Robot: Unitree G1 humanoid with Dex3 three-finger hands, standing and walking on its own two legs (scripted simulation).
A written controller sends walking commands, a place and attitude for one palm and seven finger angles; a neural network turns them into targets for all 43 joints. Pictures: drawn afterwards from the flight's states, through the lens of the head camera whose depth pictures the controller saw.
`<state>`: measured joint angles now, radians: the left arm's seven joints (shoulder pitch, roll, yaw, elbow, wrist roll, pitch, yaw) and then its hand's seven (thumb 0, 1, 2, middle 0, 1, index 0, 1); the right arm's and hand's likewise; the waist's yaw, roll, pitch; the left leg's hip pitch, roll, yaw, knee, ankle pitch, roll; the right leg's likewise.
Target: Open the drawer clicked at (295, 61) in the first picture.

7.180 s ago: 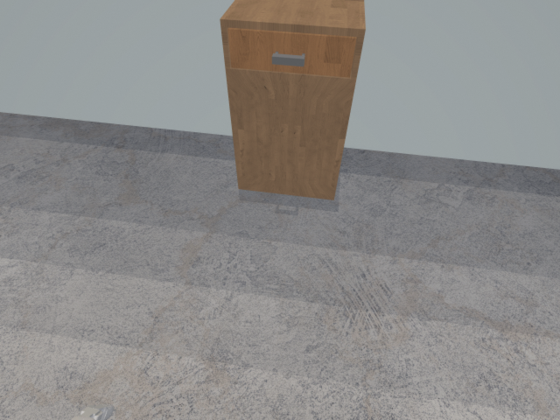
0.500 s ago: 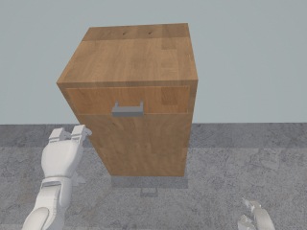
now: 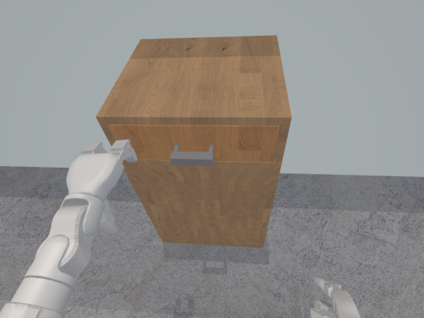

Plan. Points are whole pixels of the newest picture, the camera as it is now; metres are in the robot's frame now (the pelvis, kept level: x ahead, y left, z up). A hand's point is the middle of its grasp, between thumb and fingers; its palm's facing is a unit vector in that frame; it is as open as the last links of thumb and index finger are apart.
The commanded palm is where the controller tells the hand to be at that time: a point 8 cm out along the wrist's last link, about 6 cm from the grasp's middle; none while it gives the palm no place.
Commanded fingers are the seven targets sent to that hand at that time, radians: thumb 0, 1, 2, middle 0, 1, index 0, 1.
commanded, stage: raise the hand with hooked fingers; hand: left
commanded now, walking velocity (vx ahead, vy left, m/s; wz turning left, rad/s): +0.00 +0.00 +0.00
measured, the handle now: (193, 152) +0.52 +0.14 -0.05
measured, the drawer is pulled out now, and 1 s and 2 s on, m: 0.00 0.00 0.00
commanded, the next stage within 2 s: move the hooked fingers above the handle in 0.26 s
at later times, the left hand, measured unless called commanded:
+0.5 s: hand (126, 195) +0.31 +0.22 +0.06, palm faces +0.01 -0.07 -1.00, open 13.9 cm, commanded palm +0.30 +0.22 +0.12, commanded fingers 0.00 -0.50 0.30 -0.30 -1.20 -0.30 -1.20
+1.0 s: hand (162, 174) +0.38 +0.17 +0.04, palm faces -0.01 -0.05 -1.00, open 13.8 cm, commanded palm +0.36 +0.18 +0.10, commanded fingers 0.00 -0.50 0.30 -0.30 -1.20 -0.30 -1.20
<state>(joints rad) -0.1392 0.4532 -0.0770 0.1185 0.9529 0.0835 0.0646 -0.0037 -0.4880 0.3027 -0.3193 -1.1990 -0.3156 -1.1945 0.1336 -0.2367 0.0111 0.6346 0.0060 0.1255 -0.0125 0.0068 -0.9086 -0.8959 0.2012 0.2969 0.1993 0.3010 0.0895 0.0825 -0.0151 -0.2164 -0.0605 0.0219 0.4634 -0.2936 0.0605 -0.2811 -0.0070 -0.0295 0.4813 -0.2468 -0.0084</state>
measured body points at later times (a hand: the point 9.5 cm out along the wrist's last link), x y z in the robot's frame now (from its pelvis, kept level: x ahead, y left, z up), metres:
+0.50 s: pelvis -0.01 -0.02 +0.00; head +0.02 -0.05 +0.45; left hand +0.30 +0.22 +0.12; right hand +0.19 -0.24 -0.12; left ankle -0.04 +0.08 -0.74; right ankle +0.00 -0.12 -0.74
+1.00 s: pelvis +0.00 -0.03 -0.01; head +0.05 -0.06 +0.44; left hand +0.38 +0.17 +0.09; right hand +0.13 -0.28 -0.14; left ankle -0.04 +0.08 -0.74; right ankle +0.00 -0.12 -0.74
